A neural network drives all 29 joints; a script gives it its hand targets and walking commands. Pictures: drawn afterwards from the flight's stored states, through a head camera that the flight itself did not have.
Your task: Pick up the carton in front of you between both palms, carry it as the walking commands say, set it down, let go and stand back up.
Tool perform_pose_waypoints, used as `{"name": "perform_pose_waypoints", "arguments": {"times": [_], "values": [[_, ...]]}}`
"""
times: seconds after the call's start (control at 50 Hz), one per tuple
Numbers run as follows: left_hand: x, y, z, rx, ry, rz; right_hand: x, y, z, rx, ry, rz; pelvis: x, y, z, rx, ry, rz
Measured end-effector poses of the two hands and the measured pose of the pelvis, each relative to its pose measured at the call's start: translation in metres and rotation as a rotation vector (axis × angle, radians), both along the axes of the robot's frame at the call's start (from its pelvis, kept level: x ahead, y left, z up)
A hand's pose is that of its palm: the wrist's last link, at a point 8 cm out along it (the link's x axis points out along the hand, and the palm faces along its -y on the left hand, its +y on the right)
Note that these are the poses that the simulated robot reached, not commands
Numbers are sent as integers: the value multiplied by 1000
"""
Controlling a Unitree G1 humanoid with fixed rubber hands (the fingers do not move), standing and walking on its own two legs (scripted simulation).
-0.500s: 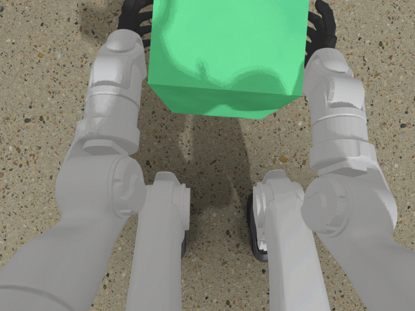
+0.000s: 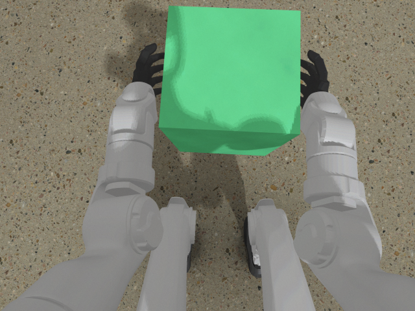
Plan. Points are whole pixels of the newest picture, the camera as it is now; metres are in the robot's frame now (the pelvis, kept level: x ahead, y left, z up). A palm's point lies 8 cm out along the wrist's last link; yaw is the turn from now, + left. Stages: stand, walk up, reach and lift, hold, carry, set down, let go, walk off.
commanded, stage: reach and lift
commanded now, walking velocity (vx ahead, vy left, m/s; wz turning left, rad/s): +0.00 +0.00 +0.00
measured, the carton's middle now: (227, 96) +0.50 +0.00 -0.11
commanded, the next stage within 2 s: none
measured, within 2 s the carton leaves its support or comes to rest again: neither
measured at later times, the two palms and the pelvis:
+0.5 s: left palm (113, 77) +0.44 +0.14 +0.10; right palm (376, 85) +0.43 -0.16 +0.10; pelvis +0.05 +0.00 +0.14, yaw +1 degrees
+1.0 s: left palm (10, 67) +0.37 +0.15 +0.24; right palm out of the picture +0.38 -0.15 +0.24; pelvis +0.08 -0.01 +0.23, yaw +1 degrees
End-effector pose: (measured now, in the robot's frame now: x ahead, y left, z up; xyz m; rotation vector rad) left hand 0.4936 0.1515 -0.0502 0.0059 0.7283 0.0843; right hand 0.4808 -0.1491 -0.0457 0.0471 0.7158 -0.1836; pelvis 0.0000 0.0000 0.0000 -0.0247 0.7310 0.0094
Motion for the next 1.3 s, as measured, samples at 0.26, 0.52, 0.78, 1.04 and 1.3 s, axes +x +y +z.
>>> {"name": "perform_pose_waypoints", "arguments": {"times": [0.26, 0.52, 0.78, 1.04, 1.3], "values": [[-25, -1, 82, 13, 24, 5, -21, -2, 82, -9, 26, 27, 25, 3, 74, 1, -110, 8], [-61, -6, 157, -3, 8, 47, -51, -7, 154, 12, 7, 38, 55, -2, 141, 21, -263, -1], [-92, -8, 240, -4, -25, 64, -75, -9, 239, 7, -25, 59, 75, -12, 203, 29, -508, 6], [-123, -3, 295, 0, -47, 76, -97, -3, 297, -3, -48, 87, 80, -12, 232, 34, -731, 13], [-122, -2, 307, -1, -26, 64, -102, -2, 307, -19, -25, 88, 75, -5, 237, 32, -809, 13]]}}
